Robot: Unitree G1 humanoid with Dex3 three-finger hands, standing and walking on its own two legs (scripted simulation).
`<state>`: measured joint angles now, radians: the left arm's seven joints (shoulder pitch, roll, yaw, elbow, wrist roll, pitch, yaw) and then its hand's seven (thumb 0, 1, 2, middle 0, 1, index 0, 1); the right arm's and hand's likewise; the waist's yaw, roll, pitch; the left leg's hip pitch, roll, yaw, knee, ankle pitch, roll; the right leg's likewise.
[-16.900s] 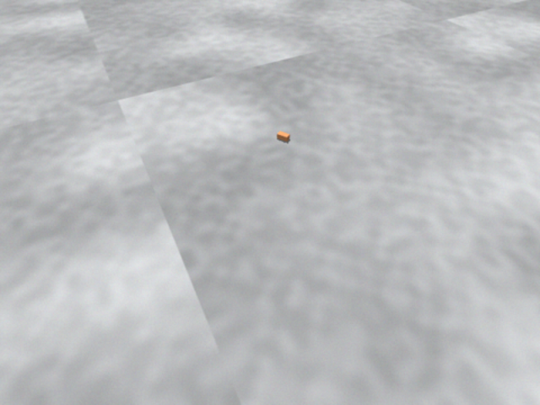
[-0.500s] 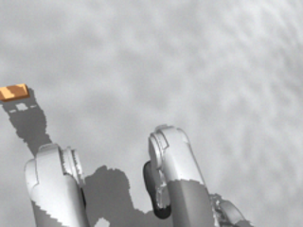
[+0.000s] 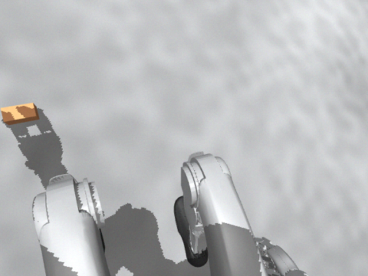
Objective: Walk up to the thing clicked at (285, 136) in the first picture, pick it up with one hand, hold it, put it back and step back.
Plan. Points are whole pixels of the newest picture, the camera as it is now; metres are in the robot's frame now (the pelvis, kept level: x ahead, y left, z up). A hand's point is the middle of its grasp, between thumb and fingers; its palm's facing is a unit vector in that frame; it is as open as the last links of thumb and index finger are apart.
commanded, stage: approach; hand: left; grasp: from above
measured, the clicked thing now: (20, 113) +0.49 +0.32 -0.30
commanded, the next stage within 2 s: close in in 0.54 s
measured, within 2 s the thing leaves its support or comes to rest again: neither
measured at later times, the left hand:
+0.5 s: hand (12, 98) +0.48 +0.30 -0.17, palm faces -0.45 -0.10 -0.89, open 12.3 cm
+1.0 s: hand (8, 109) +0.47 +0.32 -0.20, palm faces -0.45 -0.13 -0.88, open 12.3 cm
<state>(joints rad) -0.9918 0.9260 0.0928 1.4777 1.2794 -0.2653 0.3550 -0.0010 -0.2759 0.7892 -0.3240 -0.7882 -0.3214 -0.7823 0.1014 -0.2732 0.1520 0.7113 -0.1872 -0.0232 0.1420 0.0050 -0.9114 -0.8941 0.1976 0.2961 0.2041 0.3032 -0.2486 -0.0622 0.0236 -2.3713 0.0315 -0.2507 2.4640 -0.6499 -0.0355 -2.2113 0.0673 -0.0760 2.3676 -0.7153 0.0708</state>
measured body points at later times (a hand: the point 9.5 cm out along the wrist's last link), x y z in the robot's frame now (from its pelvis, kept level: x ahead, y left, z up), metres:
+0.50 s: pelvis +0.00 -0.01 +0.00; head +0.25 +0.07 +0.37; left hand +0.50 +0.30 -0.12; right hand +0.04 -0.27 -0.09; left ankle +0.08 +0.14 -0.28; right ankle +0.10 -0.14 -0.28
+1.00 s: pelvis +0.00 +0.00 +0.00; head +0.26 +0.12 +0.35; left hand +0.49 +0.32 -0.15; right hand +0.08 -0.27 -0.07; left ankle +0.08 +0.14 -0.28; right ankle +0.10 -0.14 -0.28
